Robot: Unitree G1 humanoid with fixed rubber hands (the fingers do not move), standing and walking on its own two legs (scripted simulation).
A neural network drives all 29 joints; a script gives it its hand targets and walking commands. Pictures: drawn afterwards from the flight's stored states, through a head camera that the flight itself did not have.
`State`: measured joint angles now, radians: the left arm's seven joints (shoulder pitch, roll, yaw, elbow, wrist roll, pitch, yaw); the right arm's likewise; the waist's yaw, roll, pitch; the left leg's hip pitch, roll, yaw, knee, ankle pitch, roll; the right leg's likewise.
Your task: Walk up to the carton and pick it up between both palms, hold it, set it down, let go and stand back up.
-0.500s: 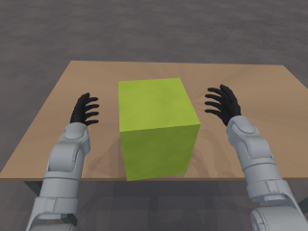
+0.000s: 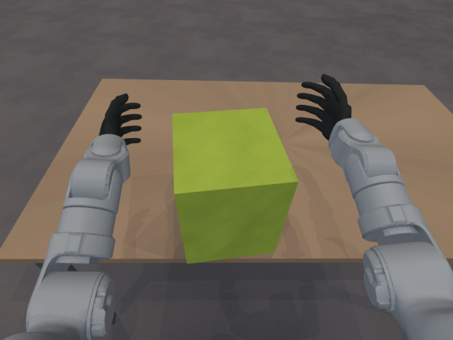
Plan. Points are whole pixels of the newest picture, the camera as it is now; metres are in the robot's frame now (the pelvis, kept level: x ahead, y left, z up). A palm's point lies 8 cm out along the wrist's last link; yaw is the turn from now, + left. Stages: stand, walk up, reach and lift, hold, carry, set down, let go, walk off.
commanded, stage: reach and lift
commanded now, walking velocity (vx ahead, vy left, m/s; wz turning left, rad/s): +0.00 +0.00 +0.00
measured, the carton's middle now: (226, 186) +0.43 +0.01 +0.02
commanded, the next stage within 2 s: none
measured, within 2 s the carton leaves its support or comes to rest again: neither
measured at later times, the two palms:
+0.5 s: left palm (115, 144) +0.41 +0.21 +0.14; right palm (325, 130) +0.45 -0.17 +0.16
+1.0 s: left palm (136, 171) +0.42 +0.20 +0.06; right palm (317, 154) +0.46 -0.18 +0.09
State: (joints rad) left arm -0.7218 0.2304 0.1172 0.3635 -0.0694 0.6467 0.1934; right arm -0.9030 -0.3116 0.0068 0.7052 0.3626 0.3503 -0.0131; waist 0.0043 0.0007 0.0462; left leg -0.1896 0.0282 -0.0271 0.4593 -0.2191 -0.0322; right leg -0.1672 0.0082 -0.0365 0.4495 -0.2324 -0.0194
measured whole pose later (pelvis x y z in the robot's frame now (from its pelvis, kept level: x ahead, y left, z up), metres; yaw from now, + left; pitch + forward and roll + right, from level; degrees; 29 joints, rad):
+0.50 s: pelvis +0.00 +0.00 +0.00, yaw +0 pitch +1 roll +0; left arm -0.84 0.25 0.12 0.70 -0.07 0.37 0.17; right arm -0.99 -0.33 0.04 0.93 0.38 0.24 0.00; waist 0.03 0.00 0.04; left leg -0.29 0.03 -0.03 0.46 -0.20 -0.03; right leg -0.26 0.01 -0.04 0.44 -0.21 -0.02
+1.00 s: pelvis +0.01 +0.00 +0.00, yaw +0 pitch +14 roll +0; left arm -0.79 0.16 0.12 1.03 -0.07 -0.17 0.12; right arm -0.88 -0.33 0.08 1.07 0.38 -0.11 0.05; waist 0.05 0.00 -0.10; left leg -0.51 0.03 -0.03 0.46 -0.18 -0.03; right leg -0.49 0.01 -0.04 0.44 -0.19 -0.02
